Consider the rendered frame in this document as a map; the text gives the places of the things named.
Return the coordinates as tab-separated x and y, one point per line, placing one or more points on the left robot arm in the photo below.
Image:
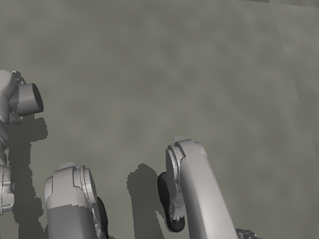
6	182

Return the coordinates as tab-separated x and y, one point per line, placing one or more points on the right robot foot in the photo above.
173	225

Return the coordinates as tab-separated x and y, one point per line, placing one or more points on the left robot foot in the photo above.
103	218

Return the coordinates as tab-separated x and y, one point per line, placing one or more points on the right robot hand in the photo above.
246	234

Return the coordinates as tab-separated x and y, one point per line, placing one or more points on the left robot hand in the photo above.
9	80

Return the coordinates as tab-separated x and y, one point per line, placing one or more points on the can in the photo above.
26	100

